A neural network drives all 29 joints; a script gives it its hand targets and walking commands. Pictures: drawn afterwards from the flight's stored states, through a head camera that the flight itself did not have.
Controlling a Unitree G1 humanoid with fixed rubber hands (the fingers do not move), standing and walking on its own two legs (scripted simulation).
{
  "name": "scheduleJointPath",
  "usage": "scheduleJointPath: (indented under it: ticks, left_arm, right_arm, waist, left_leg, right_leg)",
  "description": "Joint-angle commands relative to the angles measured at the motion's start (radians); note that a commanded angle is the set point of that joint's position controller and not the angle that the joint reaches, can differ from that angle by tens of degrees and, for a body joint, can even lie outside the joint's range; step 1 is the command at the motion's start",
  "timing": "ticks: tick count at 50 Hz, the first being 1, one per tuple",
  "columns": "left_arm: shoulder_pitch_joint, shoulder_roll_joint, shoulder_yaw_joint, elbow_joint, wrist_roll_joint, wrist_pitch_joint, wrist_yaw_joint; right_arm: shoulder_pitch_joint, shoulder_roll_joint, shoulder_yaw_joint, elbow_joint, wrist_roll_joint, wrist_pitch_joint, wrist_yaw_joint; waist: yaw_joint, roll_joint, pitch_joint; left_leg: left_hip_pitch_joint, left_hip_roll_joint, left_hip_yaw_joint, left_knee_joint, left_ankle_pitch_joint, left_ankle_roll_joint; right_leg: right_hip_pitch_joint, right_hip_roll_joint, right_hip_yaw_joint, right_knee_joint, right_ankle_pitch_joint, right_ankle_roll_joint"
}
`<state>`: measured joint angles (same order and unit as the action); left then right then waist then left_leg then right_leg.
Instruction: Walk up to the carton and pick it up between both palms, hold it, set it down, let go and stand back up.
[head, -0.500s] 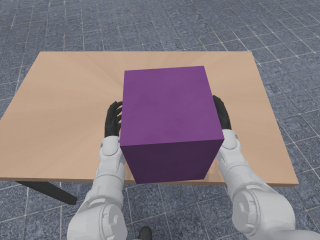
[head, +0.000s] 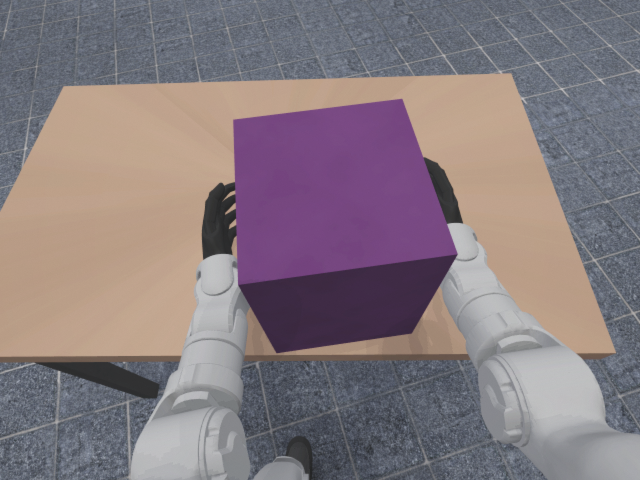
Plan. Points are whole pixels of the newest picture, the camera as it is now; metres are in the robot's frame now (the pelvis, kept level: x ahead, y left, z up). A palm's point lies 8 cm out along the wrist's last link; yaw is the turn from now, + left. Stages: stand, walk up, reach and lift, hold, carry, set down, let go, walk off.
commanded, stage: set down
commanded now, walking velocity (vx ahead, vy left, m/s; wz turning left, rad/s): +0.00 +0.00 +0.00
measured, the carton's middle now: (332, 239) +0.40 +0.06 +0.02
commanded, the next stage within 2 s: none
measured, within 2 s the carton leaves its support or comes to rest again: neither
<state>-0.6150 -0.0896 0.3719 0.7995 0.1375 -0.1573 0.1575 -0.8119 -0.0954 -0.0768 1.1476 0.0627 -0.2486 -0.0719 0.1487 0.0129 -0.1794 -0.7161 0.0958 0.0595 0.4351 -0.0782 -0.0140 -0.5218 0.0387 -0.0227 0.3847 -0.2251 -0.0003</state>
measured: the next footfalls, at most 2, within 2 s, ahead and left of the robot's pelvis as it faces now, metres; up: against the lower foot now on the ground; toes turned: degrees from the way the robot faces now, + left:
none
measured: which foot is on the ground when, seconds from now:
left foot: down 0.00-1.00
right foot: down 0.00-1.00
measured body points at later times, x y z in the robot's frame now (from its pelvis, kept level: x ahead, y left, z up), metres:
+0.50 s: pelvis -0.02 -0.01 -0.01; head +0.07 +0.02 +0.44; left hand +0.34 +0.24 +0.02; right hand +0.44 -0.09 +0.03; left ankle +0.05 +0.13 -0.73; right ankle -0.05 -0.12 -0.73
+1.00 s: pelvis -0.03 -0.01 +0.00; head +0.06 +0.01 +0.44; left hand +0.34 +0.25 +0.06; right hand +0.45 -0.12 +0.07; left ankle +0.05 +0.13 -0.73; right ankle -0.05 -0.12 -0.73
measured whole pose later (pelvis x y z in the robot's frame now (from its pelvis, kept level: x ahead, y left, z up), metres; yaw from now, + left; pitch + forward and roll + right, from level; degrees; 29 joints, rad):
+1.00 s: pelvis -0.03 -0.01 +0.00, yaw +0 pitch +16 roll -3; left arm -0.53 0.13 0.12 0.39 -0.12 0.25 0.15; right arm -0.76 -0.34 0.10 0.85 0.38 0.00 -0.04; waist 0.16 0.01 -0.11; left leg -0.70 0.12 0.03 0.48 -0.06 -0.02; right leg -0.50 0.06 -0.04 0.44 -0.22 -0.01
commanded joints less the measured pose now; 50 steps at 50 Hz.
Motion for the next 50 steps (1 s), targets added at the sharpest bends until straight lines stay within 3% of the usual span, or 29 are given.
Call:
scheduleJointPath:
  ticks: [1, 5, 6, 7, 12, 13, 14, 15, 16, 17, 18, 19, 20, 21, 22, 23, 24, 25, 28, 29, 30, 32, 33, 35, 39, 40, 44, 47, 50]
  left_arm:
    - [-0.339, 0.074, -0.119, -0.319, -0.040, -0.001, -0.010]
    - [-0.283, 0.061, -0.134, -0.319, -0.045, 0.053, -0.020]
    - [-0.279, 0.097, -0.130, -0.409, -0.051, 0.066, -0.016]
    - [-0.279, 0.059, -0.152, -0.390, -0.054, 0.077, -0.018]
    - [-0.278, 0.056, -0.148, -0.291, -0.044, 0.066, -0.030]
    - [-0.310, 0.087, -0.139, -0.372, -0.053, 0.062, -0.026]
    - [-0.274, 0.088, -0.141, -0.305, -0.059, 0.062, -0.024]
    - [-0.336, 0.112, -0.142, -0.397, -0.074, 0.051, -0.021]
    - [-0.281, 0.119, -0.137, -0.290, -0.060, 0.054, -0.022]
    - [-0.346, 0.205, -0.118, -0.531, -0.094, 0.061, -0.010]
    - [-0.307, 0.154, -0.168, -0.291, -0.102, 0.070, -0.018]
    - [-0.286, 0.200, -0.131, -0.475, -0.095, 0.066, -0.018]
    - [-0.305, 0.195, -0.159, -0.385, -0.109, 0.077, -0.024]
    - [-0.278, 0.224, -0.143, -0.533, -0.123, 0.091, -0.022]
    - [-0.297, 0.268, -0.164, -0.478, -0.133, 0.113, -0.016]
    - [-0.385, 0.230, -0.176, -0.545, -0.159, 0.129, -0.014]
    - [-0.220, 0.217, -0.188, -0.448, -0.131, 0.148, -0.013]
    - [-0.337, 0.233, -0.203, -0.598, -0.167, 0.159, -0.014]
    - [-0.236, 0.183, -0.238, -0.464, -0.188, 0.188, -0.024]
    - [-0.332, 0.218, -0.255, -0.521, -0.226, 0.190, -0.024]
    - [-0.272, 0.177, -0.250, -0.449, -0.215, 0.195, -0.025]
    - [-0.293, 0.242, -0.243, -0.514, -0.245, 0.219, -0.022]
    - [-0.356, 0.178, -0.280, -0.315, -0.254, 0.205, -0.036]
    - [-0.305, 0.292, -0.235, -0.437, -0.259, 0.198, -0.026]
    - [-0.426, 0.324, -0.232, -0.473, -0.261, 0.210, -0.004]
    - [-0.272, 0.321, -0.215, -0.496, -0.243, 0.229, -0.001]
    - [-0.271, 0.368, -0.191, -0.718, -0.221, 0.335, 0.004]
    - [-0.307, 0.341, -0.239, -0.620, -0.247, 0.362, -0.005]
    - [-0.279, 0.326, -0.247, -0.673, -0.280, 0.367, -0.015]
  right_arm:
    - [-0.509, -0.160, 0.048, -0.290, 0.077, -0.064, -0.017]
    - [-0.476, -0.151, 0.062, -0.265, 0.105, -0.027, -0.019]
    - [-0.471, -0.220, 0.045, -0.317, 0.118, -0.026, -0.014]
    - [-0.460, -0.180, 0.046, -0.272, 0.119, -0.013, -0.013]
    - [-0.434, -0.130, 0.050, -0.171, 0.109, 0.014, 0.015]
    - [-0.470, -0.148, 0.032, -0.255, 0.110, 0.013, 0.028]
    - [-0.422, -0.152, 0.037, -0.191, 0.113, 0.022, 0.034]
    - [-0.475, -0.161, 0.018, -0.287, 0.119, 0.017, 0.036]
    - [-0.434, -0.158, 0.028, -0.211, 0.114, 0.026, 0.035]
    - [-0.467, -0.246, 0.005, -0.400, 0.143, 0.010, 0.032]
    - [-0.445, -0.199, 0.041, -0.231, 0.154, 0.036, 0.028]
    - [-0.408, -0.218, 0.053, -0.373, 0.168, 0.014, 0.027]
    - [-0.448, -0.229, 0.023, -0.294, 0.169, 0.037, 0.021]
    - [-0.402, -0.255, 0.053, -0.438, 0.196, 0.021, 0.020]
    - [-0.450, -0.340, 0.033, -0.391, 0.205, 0.038, 0.010]
    - [-0.507, -0.265, 0.045, -0.424, 0.213, 0.055, 0.011]
    - [-0.361, -0.296, 0.080, -0.349, 0.219, 0.055, 0.012]
    - [-0.463, -0.304, 0.041, -0.468, 0.219, 0.056, 0.012]
    - [-0.380, -0.251, 0.087, -0.407, 0.212, 0.093, 0.029]
    - [-0.454, -0.300, 0.052, -0.450, 0.213, 0.099, 0.035]
    - [-0.396, -0.249, 0.076, -0.408, 0.207, 0.111, 0.039]
    - [-0.416, -0.311, 0.080, -0.460, 0.240, 0.119, 0.043]
    - [-0.488, -0.216, 0.078, -0.336, 0.202, 0.143, 0.045]
    - [-0.442, -0.320, 0.099, -0.446, 0.242, 0.122, 0.053]
    - [-0.534, -0.348, 0.081, -0.444, 0.265, 0.138, 0.045]
    - [-0.389, -0.380, 0.124, -0.430, 0.289, 0.129, 0.041]
    - [-0.423, -0.492, 0.108, -0.558, 0.344, 0.143, 0.019]
    - [-0.450, -0.429, 0.093, -0.475, 0.321, 0.199, 0.035]
    - [-0.381, -0.393, 0.146, -0.512, 0.332, 0.208, 0.056]
  waist:
    - [-0.015, -0.033, -0.817]
    - [-0.015, -0.074, -0.703]
    - [-0.013, -0.052, -0.769]
    - [-0.029, -0.059, -0.716]
    - [-0.008, -0.057, -0.569]
    - [0.015, -0.031, -0.633]
    - [0.012, -0.039, -0.595]
    - [0.016, -0.022, -0.668]
    - [0.019, -0.040, -0.614]
    - [0.026, 0.010, -0.798]
    - [-0.010, -0.022, -0.650]
    - [0.036, -0.001, -0.751]
    - [-0.008, 0.016, -0.694]
    - [0.024, 0.020, -0.801]
    - [-0.010, 0.036, -0.758]
    - [0.000, 0.030, -0.748]
    - [-0.005, 0.046, -0.651]
    - [-0.012, 0.044, -0.745]
    - [-0.016, -0.008, -0.603]
    - [-0.025, 0.004, -0.659]
    - [-0.020, -0.021, -0.587]
    - [-0.021, -0.026, -0.642]
    - [-0.040, -0.063, -0.480]
    - [0.007, -0.053, -0.627]
    - [0.008, -0.018, -0.666]
    - [0.020, -0.020, -0.651]
    - [0.021, 0.006, -0.713]
    - [-0.007, 0.000, -0.582]
    - [0.007, -0.017, -0.587]
  left_leg:
    - [0.787, -0.065, 0.010, 0.165, 0.787, -0.058]
    - [0.740, -0.064, 0.002, 0.136, 0.678, -0.042]
    - [0.768, -0.062, 0.007, 0.130, 0.690, -0.047]
    - [0.752, -0.058, 0.001, 0.123, 0.652, -0.047]
    - [0.647, -0.058, 0.024, 0.109, 0.478, -0.019]
    - [0.639, -0.065, 0.027, 0.102, 0.463, -0.017]
    - [0.607, -0.062, 0.033, 0.106, 0.435, -0.011]
    - [0.609, -0.067, 0.039, 0.111, 0.425, -0.014]
    - [0.554, -0.067, 0.041, 0.116, 0.395, -0.008]
    - [0.617, -0.078, 0.047, 0.119, 0.479, -0.018]
    - [0.535, -0.070, 0.033, 0.138, 0.424, -0.010]
    - [0.575, -0.078, 0.041, 0.135, 0.482, -0.017]
    - [0.556, -0.075, 0.033, 0.145, 0.451, -0.019]
    - [0.612, -0.076, 0.035, 0.142, 0.511, -0.022]
    - [0.597, -0.072, 0.029, 0.143, 0.500, -0.035]
    - [0.620, -0.077, 0.017, 0.142, 0.497, -0.030]
    - [0.633, -0.059, 0.013, 0.140, 0.476, -0.034]
    - [0.664, -0.067, 0.019, 0.139, 0.484, -0.038]
    - [0.615, -0.052, 0.007, 0.127, 0.332, -0.020]
    - [0.609, -0.051, 0.007, 0.119, 0.312, -0.019]
    - [0.590, -0.049, -0.003, 0.112, 0.248, -0.011]
    - [0.593, -0.056, 0.000, 0.116, 0.298, -0.010]
    - [0.487, -0.053, -0.007, 0.112, 0.161, 0.008]
    - [0.512, -0.063, 0.017, 0.108, 0.232, 0.004]
    - [0.526, -0.070, 0.009, 0.122, 0.295, -0.012]
    - [0.588, -0.059, 0.001, 0.128, 0.371, -0.024]
    - [0.698, -0.061, 0.009, 0.116, 0.539, -0.055]
    - [0.640, -0.051, 0.006, 0.109, 0.373, -0.045]
    - [0.608, -0.050, 0.017, 0.080, 0.302, -0.029]
  right_leg:
    - [0.118, 0.067, -0.032, -0.012, 0.506, 0.024]
    - [0.114, 0.068, -0.029, -0.027, 0.470, 0.032]
    - [0.124, 0.076, -0.034, -0.033, 0.469, 0.029]
    - [0.095, 0.077, -0.032, -0.042, 0.404, 0.027]
    - [0.029, 0.056, -0.021, -0.049, 0.195, 0.020]
    - [0.049, 0.052, -0.014, -0.046, 0.166, 0.014]
    - [0.022, 0.050, -0.010, -0.039, 0.138, 0.014]
    - [0.041, 0.048, -0.005, -0.034, 0.149, 0.012]
    - [0.040, 0.046, 0.005, -0.019, 0.144, 0.017]
    - [0.118, 0.047, 0.002, -0.006, 0.248, 0.014]
    - [0.056, 0.045, 0.011, 0.008, 0.212, 0.018]
    - [0.131, 0.048, 0.010, 0.017, 0.283, 0.021]
    - [0.092, 0.042, 0.014, 0.016, 0.255, 0.020]
    - [0.155, 0.050, 0.019, 0.020, 0.336, 0.025]
    - [0.120, 0.052, 0.010, 0.027, 0.333, 0.028]
    - [0.101, 0.054, 0.005, 0.016, 0.277, 0.031]
    - [0.056, 0.062, -0.003, 0.011, 0.234, 0.028]
    - [0.077, 0.061, -0.007, -0.003, 0.231, 0.027]
    - [0.010, 0.055, -0.005, -0.009, 0.079, 0.018]
    - [0.010, 0.052, -0.007, -0.005, 0.060, 0.014]
    - [-0.011, 0.050, -0.003, -0.006, 0.012, 0.015]
    - [0.034, 0.052, 0.002, 0.003, 0.070, 0.012]
    - [-0.046, 0.038, 0.010, -0.005, -0.086, 0.016]
    - [0.075, 0.038, 0.013, 0.021, 0.042, 0.016]
    - [0.072, 0.049, 0.008, 0.034, 0.083, 0.026]
    - [0.101, 0.063, 0.001, 0.040, 0.164, 0.026]
    - [0.184, 0.095, -0.015, 0.021, 0.368, 0.035]
    - [0.092, 0.082, -0.014, -0.004, 0.159, 0.030]
    - [0.125, 0.069, 0.004, -0.003, 0.126, 0.025]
